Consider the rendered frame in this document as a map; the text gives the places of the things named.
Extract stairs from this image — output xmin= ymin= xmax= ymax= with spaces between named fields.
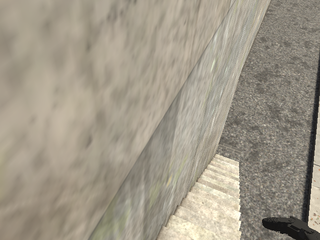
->
xmin=156 ymin=154 xmax=242 ymax=240

